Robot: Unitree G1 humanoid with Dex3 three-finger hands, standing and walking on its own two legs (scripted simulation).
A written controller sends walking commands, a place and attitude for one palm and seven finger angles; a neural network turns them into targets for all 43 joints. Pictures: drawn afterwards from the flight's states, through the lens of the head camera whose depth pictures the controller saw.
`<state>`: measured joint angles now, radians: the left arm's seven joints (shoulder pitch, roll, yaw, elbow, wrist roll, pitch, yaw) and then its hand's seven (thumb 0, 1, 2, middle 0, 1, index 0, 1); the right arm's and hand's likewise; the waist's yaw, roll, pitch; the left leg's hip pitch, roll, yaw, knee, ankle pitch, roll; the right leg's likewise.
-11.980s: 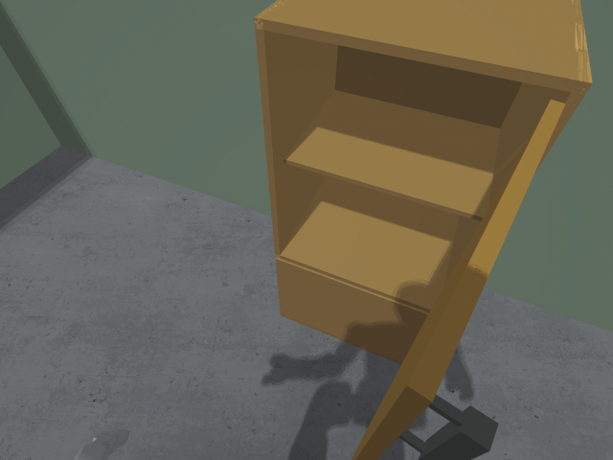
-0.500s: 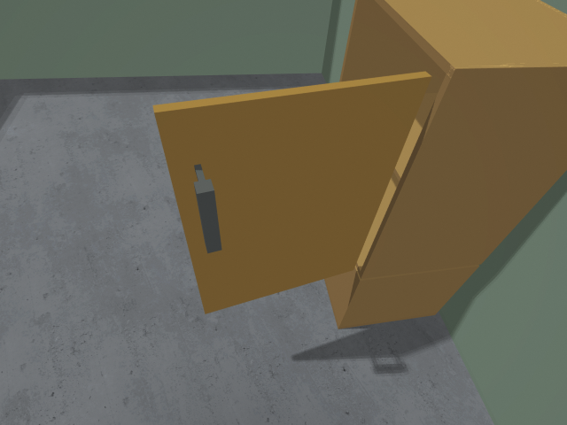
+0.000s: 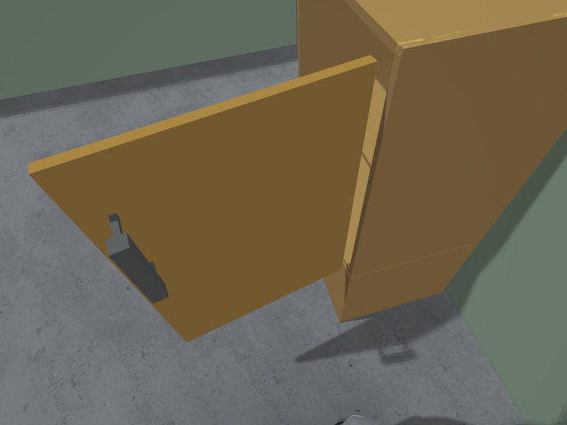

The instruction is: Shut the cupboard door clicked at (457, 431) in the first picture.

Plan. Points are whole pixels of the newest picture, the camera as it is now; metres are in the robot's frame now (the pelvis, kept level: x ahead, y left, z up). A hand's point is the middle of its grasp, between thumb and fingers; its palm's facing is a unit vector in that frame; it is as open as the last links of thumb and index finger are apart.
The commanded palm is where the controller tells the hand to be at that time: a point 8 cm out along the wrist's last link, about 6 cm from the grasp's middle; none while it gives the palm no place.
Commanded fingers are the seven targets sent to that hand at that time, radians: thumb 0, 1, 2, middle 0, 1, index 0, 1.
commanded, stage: come to a stop and stand still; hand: left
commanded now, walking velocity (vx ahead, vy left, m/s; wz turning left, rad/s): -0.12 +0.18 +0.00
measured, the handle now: (137, 259) +0.32 +0.22 +0.05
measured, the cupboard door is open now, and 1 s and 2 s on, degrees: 100 100 100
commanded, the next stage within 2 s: look again from close up in 1.44 s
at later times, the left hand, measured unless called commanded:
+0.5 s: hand out of the picture -0.04 +0.24 -0.17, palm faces +0.04 -0.98 -0.19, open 7.4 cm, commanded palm none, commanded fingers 0.00 0.90 0.90 -0.20 -0.30 -0.20 -0.30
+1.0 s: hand out of the picture -0.05 +0.18 -0.16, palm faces -0.01 -0.98 -0.21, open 7.3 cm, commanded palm none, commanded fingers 0.00 0.90 0.90 -0.20 -0.30 -0.20 -0.30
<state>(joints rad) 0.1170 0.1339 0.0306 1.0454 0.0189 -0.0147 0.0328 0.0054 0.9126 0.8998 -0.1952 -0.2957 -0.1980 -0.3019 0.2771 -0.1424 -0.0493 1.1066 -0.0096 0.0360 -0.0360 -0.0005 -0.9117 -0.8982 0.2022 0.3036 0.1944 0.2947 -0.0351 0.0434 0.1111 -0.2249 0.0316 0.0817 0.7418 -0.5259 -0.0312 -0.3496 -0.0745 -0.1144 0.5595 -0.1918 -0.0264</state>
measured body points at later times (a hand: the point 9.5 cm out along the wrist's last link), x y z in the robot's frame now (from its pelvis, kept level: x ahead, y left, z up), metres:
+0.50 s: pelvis -0.05 +0.05 +0.02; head -0.03 +0.06 +0.46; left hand -0.04 +0.29 -0.15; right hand -0.05 -0.17 -0.14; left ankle -0.07 +0.15 -0.73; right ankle -0.07 -0.09 -0.68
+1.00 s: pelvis -0.07 +0.01 +0.01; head -0.09 +0.00 +0.45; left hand -0.05 +0.24 -0.15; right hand -0.06 -0.21 -0.16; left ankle -0.07 +0.14 -0.73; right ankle -0.07 -0.10 -0.73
